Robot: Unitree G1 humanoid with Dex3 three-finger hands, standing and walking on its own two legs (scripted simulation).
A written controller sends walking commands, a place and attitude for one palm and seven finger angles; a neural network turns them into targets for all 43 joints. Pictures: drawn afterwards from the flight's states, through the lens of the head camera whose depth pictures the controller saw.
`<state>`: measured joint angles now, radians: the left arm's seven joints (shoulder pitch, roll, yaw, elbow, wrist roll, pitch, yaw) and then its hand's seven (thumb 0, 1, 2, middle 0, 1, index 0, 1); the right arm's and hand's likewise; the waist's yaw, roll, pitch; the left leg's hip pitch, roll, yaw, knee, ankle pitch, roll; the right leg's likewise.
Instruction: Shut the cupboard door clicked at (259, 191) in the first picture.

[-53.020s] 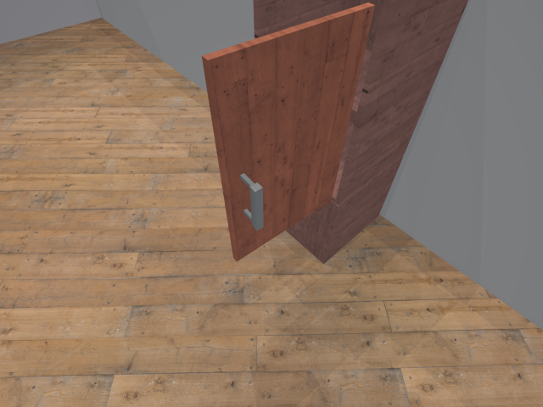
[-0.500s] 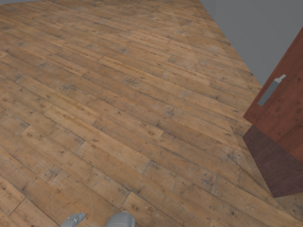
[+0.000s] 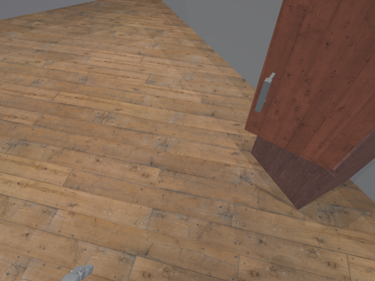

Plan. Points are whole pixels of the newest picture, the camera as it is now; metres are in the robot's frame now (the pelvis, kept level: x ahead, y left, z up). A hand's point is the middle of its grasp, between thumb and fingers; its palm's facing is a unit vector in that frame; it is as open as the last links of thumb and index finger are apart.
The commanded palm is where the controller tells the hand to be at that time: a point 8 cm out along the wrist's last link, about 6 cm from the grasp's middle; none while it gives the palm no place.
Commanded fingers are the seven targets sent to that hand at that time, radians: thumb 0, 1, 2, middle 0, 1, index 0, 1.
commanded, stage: turn to face it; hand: left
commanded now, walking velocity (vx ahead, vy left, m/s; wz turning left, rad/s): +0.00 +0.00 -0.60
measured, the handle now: (265, 92) +0.72 -0.23 -0.07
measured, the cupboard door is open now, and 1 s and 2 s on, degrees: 28 28 28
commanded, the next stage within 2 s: take the last steps up to it in 0.84 s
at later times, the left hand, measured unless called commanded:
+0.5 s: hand (113, 265) +0.17 +0.20 -0.16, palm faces -0.26 -0.94 -0.20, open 7.4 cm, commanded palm none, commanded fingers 0.00 0.90 0.90 -0.20 -0.30 -0.20 -0.30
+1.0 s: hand (142, 260) +0.18 +0.13 -0.16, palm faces -0.45 -0.87 -0.21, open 7.4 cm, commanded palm none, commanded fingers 0.00 0.90 0.90 -0.20 -0.30 -0.20 -0.30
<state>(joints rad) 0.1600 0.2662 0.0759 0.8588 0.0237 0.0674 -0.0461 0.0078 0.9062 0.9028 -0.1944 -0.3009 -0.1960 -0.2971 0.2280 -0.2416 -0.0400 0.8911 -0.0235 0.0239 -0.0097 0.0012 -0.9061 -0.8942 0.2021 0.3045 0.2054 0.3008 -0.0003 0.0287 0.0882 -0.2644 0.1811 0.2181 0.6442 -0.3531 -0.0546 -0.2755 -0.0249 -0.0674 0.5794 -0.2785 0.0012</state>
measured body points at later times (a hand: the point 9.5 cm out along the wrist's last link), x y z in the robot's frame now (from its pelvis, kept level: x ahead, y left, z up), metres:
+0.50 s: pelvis +0.02 +0.02 +0.01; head +0.07 +0.04 +0.46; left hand +0.18 +0.25 -0.14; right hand +0.02 -0.25 -0.11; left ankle +0.05 +0.13 -0.72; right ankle -0.05 -0.10 -0.65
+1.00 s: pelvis +0.03 +0.00 +0.01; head +0.06 -0.01 +0.46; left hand +0.21 +0.18 -0.14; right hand -0.04 -0.25 -0.13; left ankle +0.09 +0.10 -0.70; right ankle -0.05 -0.11 -0.73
